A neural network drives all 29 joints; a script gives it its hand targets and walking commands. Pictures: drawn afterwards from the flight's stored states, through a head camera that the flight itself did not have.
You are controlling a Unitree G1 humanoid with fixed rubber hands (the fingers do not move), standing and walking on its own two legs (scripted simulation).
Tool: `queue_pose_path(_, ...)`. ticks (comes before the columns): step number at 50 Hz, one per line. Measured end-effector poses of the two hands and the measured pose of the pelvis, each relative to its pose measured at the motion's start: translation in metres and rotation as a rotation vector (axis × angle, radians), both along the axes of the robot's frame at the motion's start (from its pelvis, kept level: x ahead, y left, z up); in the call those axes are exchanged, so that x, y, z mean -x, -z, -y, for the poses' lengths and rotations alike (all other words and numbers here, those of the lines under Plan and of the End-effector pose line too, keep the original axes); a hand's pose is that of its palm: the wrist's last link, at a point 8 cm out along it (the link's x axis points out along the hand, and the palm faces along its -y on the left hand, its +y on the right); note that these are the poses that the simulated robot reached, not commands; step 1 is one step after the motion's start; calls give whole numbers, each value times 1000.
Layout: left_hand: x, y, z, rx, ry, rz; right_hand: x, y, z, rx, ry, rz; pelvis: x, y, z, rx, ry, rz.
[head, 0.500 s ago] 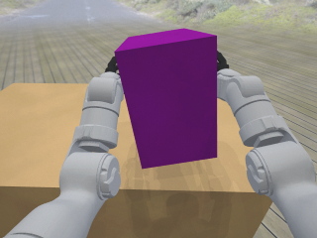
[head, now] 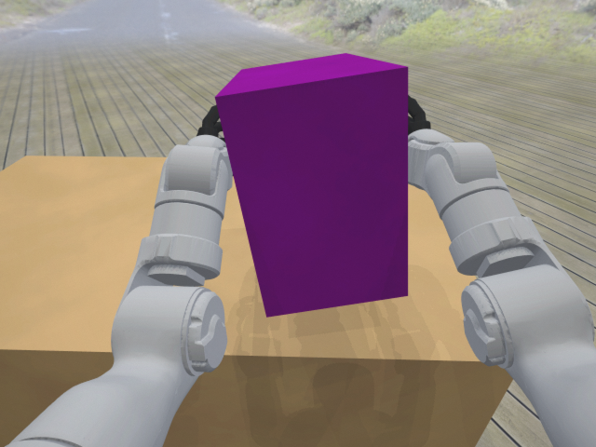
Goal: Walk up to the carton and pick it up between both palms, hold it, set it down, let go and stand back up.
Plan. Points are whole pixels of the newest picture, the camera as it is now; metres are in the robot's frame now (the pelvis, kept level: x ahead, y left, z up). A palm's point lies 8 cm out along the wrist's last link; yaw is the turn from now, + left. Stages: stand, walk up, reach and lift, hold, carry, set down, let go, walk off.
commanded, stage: hold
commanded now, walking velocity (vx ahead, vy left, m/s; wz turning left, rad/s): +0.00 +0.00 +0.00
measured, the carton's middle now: (312, 165) +0.40 -0.02 +0.26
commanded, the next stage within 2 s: none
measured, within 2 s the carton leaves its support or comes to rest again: neither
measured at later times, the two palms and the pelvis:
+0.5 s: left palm (209, 154) +0.38 +0.11 +0.29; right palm (414, 148) +0.37 -0.15 +0.29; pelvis +0.00 +0.00 +0.00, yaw +0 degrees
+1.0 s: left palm (209, 154) +0.38 +0.11 +0.29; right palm (414, 148) +0.37 -0.15 +0.29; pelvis +0.00 +0.00 +0.00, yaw +0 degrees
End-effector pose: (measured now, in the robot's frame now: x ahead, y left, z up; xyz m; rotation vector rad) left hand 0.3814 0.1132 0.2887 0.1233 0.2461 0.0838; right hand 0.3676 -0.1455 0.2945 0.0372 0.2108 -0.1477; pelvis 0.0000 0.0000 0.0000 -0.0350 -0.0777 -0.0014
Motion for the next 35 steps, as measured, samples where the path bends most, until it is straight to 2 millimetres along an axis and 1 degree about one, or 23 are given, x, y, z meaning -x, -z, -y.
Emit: queue_pose_path(35,0,0,0,0,-1,1,0,0,0,0,-1,-2,0,0,0,0,-1,0)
